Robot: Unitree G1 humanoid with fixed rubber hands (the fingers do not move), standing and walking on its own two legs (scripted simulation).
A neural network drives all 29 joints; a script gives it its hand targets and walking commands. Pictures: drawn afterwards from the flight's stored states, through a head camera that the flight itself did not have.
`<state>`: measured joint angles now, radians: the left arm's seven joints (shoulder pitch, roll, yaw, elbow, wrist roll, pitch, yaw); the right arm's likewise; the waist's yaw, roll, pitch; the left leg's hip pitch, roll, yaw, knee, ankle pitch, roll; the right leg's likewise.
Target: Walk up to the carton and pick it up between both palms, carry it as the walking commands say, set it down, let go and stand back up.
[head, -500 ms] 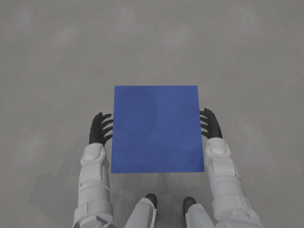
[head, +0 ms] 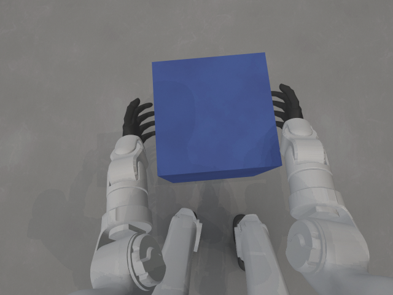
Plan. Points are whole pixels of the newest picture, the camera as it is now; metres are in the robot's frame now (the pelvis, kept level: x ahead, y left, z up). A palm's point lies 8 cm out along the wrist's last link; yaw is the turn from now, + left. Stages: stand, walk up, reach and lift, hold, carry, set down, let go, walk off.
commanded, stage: set down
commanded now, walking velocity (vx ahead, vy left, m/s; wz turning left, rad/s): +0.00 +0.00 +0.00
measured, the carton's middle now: (211, 128) +0.45 +0.04 -0.20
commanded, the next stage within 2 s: none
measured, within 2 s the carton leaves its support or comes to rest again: neither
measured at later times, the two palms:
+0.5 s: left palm (137, 131) +0.43 +0.22 -0.18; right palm (265, 111) +0.50 -0.08 -0.19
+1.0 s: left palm (134, 134) +0.44 +0.25 -0.26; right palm (244, 101) +0.55 -0.04 -0.24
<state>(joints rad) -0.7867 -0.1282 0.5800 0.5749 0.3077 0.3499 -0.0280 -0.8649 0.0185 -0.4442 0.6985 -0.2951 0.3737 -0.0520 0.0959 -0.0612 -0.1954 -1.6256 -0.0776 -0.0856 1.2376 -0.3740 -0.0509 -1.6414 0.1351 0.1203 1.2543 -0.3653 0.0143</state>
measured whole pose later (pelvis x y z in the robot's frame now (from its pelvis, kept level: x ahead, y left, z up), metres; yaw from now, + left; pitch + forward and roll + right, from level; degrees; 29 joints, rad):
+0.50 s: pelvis +0.02 +0.00 -0.06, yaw -1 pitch +55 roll +1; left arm -0.78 -0.06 0.51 0.47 0.18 0.23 0.07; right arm -0.94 0.02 -0.30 0.63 -0.08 0.23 -0.13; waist 0.12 -0.06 -0.24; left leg -1.98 -0.08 -0.08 1.52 -0.42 -0.05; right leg -1.97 0.17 0.11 1.49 -0.46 0.03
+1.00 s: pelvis -0.04 +0.01 -0.15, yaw +1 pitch +51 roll +3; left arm -1.11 0.03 0.59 0.65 0.19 0.31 0.07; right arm -1.40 -0.10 -0.31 0.83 -0.12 0.28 -0.12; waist 0.18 0.00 -0.05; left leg -2.20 -0.10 -0.03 1.77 -0.46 -0.05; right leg -2.21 0.18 0.13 1.79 -0.45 0.08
